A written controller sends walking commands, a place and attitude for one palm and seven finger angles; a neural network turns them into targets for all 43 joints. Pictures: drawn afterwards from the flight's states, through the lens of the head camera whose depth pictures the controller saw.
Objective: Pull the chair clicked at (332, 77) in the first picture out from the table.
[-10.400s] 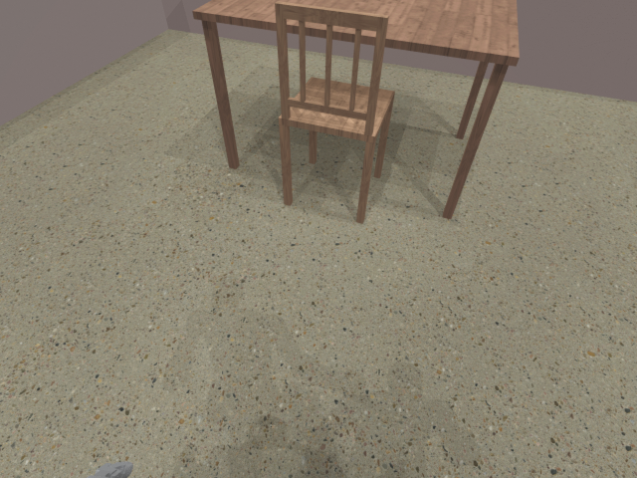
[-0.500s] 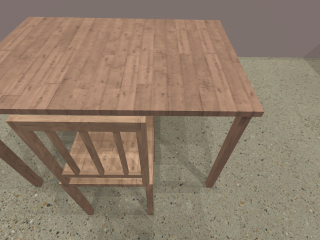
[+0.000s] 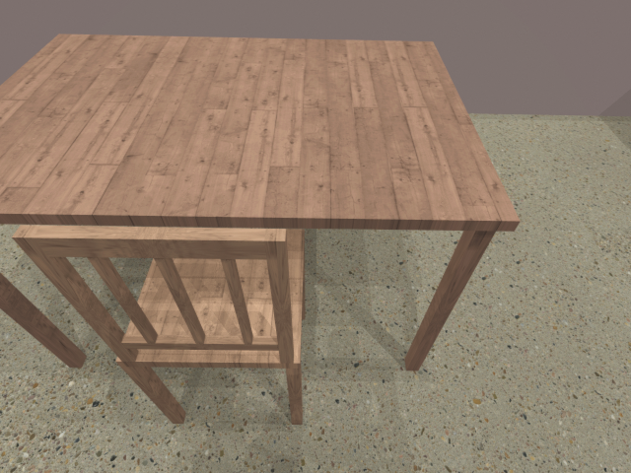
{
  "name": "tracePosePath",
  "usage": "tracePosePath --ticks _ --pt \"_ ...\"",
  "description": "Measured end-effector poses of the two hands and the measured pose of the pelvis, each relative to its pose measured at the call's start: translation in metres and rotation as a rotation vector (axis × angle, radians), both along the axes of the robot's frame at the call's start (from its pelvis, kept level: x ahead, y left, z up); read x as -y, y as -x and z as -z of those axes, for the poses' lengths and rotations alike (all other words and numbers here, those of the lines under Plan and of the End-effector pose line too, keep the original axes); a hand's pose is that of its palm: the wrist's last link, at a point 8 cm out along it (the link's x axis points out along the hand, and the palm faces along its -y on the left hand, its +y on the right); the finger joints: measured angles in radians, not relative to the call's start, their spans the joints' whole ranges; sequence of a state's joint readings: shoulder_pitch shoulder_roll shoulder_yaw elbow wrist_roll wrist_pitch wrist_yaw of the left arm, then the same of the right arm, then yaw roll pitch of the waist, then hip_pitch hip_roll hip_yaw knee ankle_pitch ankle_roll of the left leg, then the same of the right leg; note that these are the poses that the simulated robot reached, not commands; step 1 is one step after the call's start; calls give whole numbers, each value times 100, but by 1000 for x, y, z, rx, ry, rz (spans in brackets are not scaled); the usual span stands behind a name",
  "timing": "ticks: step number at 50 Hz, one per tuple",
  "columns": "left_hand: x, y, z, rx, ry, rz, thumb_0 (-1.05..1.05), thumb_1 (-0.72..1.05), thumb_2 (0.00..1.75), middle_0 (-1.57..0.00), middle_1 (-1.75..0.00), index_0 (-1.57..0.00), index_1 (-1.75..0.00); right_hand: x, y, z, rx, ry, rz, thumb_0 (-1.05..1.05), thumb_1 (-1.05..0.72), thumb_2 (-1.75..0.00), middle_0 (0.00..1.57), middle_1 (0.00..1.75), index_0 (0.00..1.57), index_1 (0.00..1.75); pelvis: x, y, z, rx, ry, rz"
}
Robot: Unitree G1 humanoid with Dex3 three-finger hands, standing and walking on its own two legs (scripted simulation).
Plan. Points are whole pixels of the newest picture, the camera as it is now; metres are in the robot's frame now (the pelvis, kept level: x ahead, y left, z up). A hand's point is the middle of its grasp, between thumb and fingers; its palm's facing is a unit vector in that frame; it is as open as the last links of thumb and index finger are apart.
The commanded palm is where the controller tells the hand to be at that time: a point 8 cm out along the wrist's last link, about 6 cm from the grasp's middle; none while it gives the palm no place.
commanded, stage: come to a stop and stand still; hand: left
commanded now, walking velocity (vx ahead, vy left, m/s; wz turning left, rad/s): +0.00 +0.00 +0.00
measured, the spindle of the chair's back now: (183, 302) +0.39 +0.25 -0.09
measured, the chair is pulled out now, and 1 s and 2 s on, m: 0.00 0.00 0.00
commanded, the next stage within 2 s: look again from close up in 0.90 s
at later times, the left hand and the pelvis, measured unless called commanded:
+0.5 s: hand out of the picture +0.02 +0.20 -0.18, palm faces -0.02 -0.97 -0.24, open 7.4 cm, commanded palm none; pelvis -0.01 +0.02 -0.01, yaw -1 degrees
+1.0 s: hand out of the picture +0.01 +0.19 -0.18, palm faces -0.02 -0.98 -0.20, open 7.4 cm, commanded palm none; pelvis +0.00 +0.01 +0.00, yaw -2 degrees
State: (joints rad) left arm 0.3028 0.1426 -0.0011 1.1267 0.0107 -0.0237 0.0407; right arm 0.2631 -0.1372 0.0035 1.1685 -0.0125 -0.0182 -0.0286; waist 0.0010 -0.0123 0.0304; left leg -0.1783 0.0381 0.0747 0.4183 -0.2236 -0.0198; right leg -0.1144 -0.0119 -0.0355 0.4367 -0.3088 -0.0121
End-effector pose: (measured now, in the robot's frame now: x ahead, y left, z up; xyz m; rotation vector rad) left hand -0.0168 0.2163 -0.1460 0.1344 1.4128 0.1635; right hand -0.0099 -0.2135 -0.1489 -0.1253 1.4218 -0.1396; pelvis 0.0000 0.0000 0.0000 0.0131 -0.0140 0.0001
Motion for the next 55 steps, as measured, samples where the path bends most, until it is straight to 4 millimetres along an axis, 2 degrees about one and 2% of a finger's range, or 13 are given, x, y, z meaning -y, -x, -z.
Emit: tracePosePath --ticks 7,17,23,30,43,55 --pt "-6 -1 2 21 -15 34 1 91 90 -21 -30 -20 -30 3 -4 5 55 9 8 1 -92 -90 20 29 19 30 -8 9 7 -9 22 2" --pt "-29 -27 -1 107 -51 60 1 91 90 -20 -30 -20 -30 -7 -6 9 101 0 5 1 -93 -90 20 29 19 30 -17 12 10 5 7 12" --pt "-34 -34 -3 109 -56 73 1 91 90 -20 -30 -20 -30 -8 -1 6 83 -1 2 1 -92 -90 20 29 20 30 -17 12 8 -5 1 18" --pt "-32 -33 -1 86 -45 71 1 91 90 -20 -30 -20 -30 -6 -1 3 62 8 4 1 -91 -90 20 29 20 30 -15 9 7 -7 -1 23" --pt "-21 -25 4 45 -14 64 1 91 90 -20 -30 -20 -30 1 -18 -1 73 27 0 1 -91 -90 20 29 20 30 -11 4 5 -10 1 27" --pt "-21 -27 3 45 -17 63 1 91 90 -20 -30 -20 -30 4 -26 -3 84 32 1 1 -92 -90 20 29 20 30 -10 2 4 -9 2 31"
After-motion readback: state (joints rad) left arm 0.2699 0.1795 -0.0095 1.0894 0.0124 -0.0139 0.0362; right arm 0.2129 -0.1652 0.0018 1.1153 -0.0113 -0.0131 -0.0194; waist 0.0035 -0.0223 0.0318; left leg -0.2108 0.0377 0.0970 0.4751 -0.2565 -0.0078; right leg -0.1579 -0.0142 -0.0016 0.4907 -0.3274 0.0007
